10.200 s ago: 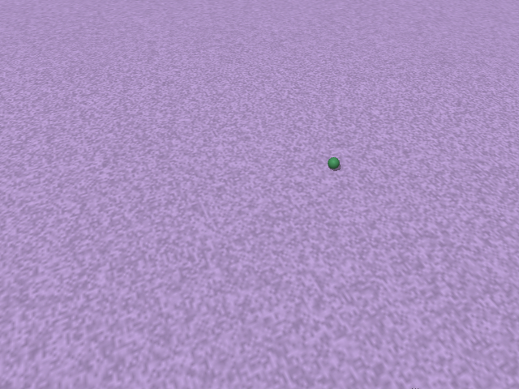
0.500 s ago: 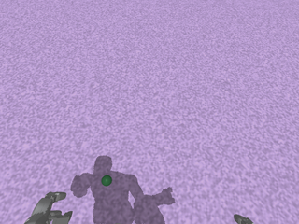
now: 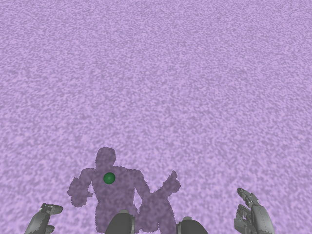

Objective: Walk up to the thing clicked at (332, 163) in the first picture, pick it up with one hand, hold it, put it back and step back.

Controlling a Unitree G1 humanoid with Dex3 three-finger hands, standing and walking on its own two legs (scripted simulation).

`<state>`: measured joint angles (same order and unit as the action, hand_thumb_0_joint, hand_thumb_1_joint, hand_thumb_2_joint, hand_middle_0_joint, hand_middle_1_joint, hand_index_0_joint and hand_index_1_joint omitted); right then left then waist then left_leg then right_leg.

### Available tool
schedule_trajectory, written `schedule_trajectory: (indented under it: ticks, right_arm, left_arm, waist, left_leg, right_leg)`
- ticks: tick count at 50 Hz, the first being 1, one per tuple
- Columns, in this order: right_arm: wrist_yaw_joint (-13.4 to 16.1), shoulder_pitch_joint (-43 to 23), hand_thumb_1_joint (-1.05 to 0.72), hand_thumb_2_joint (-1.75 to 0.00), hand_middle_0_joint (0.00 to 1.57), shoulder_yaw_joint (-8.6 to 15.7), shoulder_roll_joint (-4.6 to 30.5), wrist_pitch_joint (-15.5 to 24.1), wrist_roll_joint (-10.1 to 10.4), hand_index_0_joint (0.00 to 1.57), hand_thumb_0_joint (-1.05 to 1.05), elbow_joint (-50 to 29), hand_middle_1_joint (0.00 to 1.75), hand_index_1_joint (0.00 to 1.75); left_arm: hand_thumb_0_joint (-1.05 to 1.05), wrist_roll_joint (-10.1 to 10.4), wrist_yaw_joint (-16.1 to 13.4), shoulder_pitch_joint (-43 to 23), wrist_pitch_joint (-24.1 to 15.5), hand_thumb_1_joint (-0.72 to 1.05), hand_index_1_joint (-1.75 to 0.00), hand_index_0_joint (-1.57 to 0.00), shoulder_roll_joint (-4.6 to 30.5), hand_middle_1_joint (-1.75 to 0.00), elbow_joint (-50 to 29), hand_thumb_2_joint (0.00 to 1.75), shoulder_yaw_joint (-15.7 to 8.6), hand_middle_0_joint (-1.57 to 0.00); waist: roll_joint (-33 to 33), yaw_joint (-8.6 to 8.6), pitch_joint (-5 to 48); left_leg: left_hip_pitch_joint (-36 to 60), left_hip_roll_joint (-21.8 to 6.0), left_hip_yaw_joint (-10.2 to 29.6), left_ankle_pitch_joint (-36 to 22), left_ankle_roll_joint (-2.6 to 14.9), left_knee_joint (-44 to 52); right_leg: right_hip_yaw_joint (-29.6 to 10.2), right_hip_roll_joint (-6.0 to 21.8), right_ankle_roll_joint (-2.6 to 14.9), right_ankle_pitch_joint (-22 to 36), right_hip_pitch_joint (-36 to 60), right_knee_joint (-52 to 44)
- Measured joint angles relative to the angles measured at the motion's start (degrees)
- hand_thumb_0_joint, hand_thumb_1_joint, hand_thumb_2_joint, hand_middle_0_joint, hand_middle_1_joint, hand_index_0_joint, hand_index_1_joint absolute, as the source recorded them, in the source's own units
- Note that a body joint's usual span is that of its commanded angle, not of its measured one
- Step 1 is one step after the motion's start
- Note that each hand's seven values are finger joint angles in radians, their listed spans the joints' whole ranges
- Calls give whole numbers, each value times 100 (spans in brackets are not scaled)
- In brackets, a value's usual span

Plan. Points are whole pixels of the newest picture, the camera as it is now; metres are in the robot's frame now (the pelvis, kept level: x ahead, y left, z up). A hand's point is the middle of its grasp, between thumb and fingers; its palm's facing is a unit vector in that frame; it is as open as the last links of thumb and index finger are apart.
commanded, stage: rise first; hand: left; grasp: from above
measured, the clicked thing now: (109, 178) +0.41 +0.25 -0.66
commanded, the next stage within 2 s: none
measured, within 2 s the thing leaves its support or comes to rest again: neither
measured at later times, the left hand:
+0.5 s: hand (66, 226) +0.16 +0.28 -0.26, palm faces -0.40 -0.65 -0.65, open 14.1 cm
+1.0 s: hand (81, 198) +0.27 +0.31 -0.43, palm faces -0.49 -0.20 -0.85, open 14.1 cm
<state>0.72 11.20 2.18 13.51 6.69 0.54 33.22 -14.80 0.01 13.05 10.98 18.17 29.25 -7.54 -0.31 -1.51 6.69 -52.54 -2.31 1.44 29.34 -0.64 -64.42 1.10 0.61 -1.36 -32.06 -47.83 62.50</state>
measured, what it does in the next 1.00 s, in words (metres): lowers itself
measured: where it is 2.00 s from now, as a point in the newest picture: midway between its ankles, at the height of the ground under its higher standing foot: outside the picture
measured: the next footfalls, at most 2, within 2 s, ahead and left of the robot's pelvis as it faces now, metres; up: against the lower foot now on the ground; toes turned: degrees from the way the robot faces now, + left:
none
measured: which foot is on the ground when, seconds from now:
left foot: down 0.00-1.00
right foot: down 0.00-1.00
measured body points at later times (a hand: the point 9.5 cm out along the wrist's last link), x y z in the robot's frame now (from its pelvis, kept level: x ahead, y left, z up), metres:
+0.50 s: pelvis -0.04 +0.00 -0.11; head +0.12 +0.03 +0.31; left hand +0.18 +0.31 -0.22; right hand +0.17 -0.25 -0.20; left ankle +0.01 +0.12 -0.66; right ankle -0.02 -0.14 -0.66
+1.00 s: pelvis -0.10 +0.00 -0.29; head +0.11 +0.02 +0.11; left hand +0.29 +0.31 -0.38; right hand +0.00 -0.28 -0.43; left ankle +0.01 +0.12 -0.66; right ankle -0.02 -0.14 -0.66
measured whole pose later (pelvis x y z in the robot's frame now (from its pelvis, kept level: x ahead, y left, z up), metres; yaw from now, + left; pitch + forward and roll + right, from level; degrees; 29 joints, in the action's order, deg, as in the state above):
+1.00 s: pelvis -0.10 +0.00 -0.29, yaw -5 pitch +33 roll -5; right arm -4.6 6.0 3.2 15.3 3.9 -2.7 43.4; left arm -56.7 -10.2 -28.8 -15.1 36.4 56.5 -9.7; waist -0.3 -2.0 6.0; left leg -121.7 -2.7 6.7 35.4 -1.3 -123.8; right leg 2.6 -1.7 -1.5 -40.3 -115.8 122.9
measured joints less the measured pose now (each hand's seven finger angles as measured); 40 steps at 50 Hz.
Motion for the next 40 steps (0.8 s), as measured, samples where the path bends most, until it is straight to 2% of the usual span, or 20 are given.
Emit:
schedule_trajectory:
  ticks: [12,16,20,27,34,40]
  right_arm:
    - [-133,-128,-87,-89,20,-34,-22,128,-22,20,1,-325,30,30]
    - [-170,-197,-87,-89,20,-47,6,177,-18,20,1,-346,30,30]
    - [-212,-346,-86,-88,20,-55,64,291,-29,20,1,-282,30,30]
    - [-292,-677,-85,-88,20,8,215,426,-56,20,1,50,30,30]
    - [-395,-849,-86,-88,20,103,281,284,-121,20,1,398,30,30]
    - [-475,-756,-86,-89,20,146,263,87,-197,20,1,663,30,30]
  left_arm:
    - [-1,-297,-71,396,89,-51,-107,-6,66,-107,-861,97,73,-6]
    - [-1,-530,-105,286,-34,-52,-107,-6,158,-107,-821,97,127,-6]
    - [-1,-952,-165,-160,-348,-52,-107,-6,331,-107,-374,96,114,-6]
    - [-1,-1835,-411,-1305,-1129,-50,-107,-5,677,-108,454,97,108,-6]
    - [-1,-2672,-622,-2575,-1682,-52,-108,-5,1024,-107,1344,100,-26,-6]
    - [-1,-3346,-726,-3376,-2122,-53,-108,-5,1328,-107,1897,102,-132,-6]
  waist:
    - [-22,-12,168]
    - [-29,7,225]
    - [-8,8,299]
    - [13,33,419]
    - [-13,80,368]
    - [-11,110,190]
  left_leg:
    - [-1032,-6,91,295,19,-917]
    - [-1489,15,119,383,27,-1305]
    - [-2165,34,126,492,26,-1846]
    - [-3635,23,136,710,9,-3061]
    - [-5042,-41,240,790,-20,-4225]
    - [-5979,-61,363,754,-57,-5056]
  right_leg:
    - [52,-16,-19,-299,-969,863]
    - [64,1,-27,-413,-1412,1265]
    - [45,16,-31,-565,-2095,1857]
    - [-12,-11,-36,-851,-3589,3163]
    - [13,-113,-13,-958,-4994,4351]
    - [70,-180,5,-943,-5916,5188]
